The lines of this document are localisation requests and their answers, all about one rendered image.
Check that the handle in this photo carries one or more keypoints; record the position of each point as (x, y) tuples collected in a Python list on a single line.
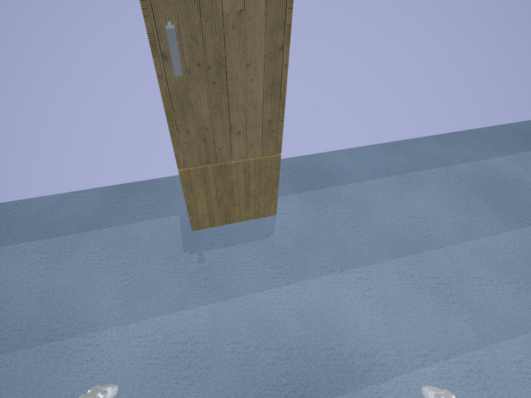
[(173, 46)]

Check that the cupboard door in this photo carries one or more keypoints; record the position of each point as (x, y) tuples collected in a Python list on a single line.
[(227, 104)]

